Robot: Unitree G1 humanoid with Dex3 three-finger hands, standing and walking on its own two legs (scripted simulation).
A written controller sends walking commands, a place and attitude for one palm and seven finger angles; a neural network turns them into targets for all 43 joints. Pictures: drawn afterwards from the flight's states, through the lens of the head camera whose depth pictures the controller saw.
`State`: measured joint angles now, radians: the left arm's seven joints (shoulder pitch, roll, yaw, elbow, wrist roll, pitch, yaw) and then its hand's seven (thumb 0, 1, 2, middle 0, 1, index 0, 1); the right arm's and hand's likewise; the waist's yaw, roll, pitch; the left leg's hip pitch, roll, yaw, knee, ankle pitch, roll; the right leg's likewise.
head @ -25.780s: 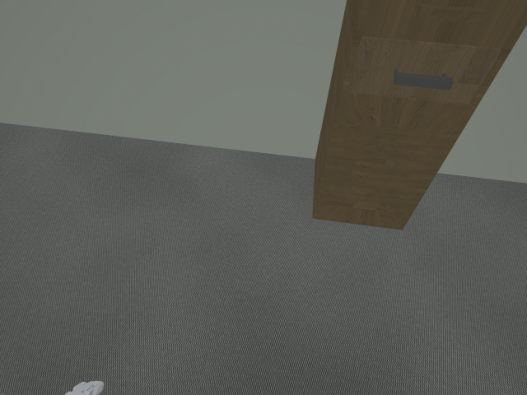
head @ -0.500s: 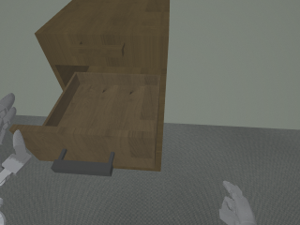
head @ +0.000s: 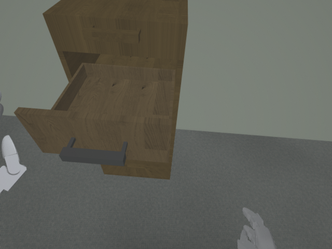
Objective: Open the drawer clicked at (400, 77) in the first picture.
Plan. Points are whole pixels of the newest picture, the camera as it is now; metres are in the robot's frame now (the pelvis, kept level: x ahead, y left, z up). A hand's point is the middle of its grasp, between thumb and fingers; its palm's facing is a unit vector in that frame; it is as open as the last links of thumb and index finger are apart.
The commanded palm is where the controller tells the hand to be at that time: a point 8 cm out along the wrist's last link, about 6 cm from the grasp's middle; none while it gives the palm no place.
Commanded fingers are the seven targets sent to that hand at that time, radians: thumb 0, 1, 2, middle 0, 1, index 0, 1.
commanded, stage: step back with the hand held close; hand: left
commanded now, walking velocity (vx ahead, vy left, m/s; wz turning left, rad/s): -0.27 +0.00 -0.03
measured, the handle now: (96, 149) +0.35 +0.21 +0.03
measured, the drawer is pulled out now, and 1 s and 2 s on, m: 0.30 0.30 0.30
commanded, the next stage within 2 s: stop stepping back and stand still in 0.38 s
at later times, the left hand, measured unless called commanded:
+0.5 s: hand out of the picture +0.09 +0.20 +0.21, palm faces +0.34 -0.82 -0.45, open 7.4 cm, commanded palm +0.02 +0.25 +0.22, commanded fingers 0.00 0.90 0.90 -0.20 -0.30 -0.20 -0.30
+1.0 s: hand out of the picture +0.00 +0.21 +0.21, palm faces +0.43 -0.82 -0.38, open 7.4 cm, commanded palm -0.06 +0.26 +0.22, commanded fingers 0.00 0.90 0.90 -0.20 -0.30 -0.20 -0.30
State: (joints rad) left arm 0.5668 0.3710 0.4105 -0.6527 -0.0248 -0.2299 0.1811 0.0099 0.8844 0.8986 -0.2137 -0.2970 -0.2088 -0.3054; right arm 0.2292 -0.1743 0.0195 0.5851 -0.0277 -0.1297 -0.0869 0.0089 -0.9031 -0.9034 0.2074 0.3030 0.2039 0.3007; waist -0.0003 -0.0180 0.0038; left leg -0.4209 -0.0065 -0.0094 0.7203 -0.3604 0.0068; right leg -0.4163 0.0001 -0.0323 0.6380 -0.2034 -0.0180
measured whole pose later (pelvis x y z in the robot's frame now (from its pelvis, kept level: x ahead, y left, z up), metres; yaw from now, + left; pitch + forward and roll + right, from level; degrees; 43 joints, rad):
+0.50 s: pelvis -0.12 -0.02 +0.02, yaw -3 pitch +1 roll +2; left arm 0.58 0.39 0.40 -0.63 -0.04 -0.24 0.14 0.01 0.88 0.90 -0.21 -0.30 -0.21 -0.31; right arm 0.17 -0.18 0.00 0.65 0.01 -0.10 -0.04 0.01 -0.90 -0.90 0.21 0.30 0.20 0.30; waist 0.00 -0.05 0.02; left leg -0.53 -0.01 0.02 1.01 -0.43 -0.04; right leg -0.32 0.00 -0.01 0.52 -0.21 -0.04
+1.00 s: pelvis -0.19 -0.02 +0.01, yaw +0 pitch -1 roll +1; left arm 0.55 0.35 0.37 -0.60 -0.02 -0.21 0.17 0.01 0.88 0.90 -0.21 -0.30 -0.21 -0.31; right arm 0.24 -0.20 0.02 0.67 -0.01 -0.09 -0.06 0.01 -0.90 -0.90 0.21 0.30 0.20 0.30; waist -0.02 -0.03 -0.02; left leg -0.27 0.01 0.05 0.62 -0.45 0.04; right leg -0.36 0.01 -0.03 0.55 -0.19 -0.05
